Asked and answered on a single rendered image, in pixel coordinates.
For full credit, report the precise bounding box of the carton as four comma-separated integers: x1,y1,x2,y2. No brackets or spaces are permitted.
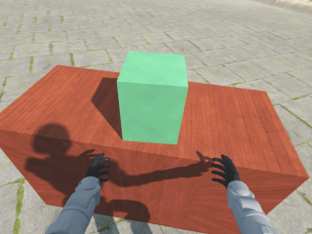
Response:
117,51,188,144

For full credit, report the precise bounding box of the right robot hand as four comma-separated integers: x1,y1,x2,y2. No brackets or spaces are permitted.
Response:
211,154,241,190

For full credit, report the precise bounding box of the pedestal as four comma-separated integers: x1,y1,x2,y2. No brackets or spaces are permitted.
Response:
0,64,309,234

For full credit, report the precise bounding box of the right robot forearm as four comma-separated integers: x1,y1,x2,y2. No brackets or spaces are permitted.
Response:
226,180,280,234

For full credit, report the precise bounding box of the left robot hand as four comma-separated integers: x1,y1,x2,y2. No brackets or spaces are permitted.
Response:
85,153,111,183

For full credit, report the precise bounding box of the left robot forearm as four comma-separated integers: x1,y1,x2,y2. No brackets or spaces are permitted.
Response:
45,176,101,234

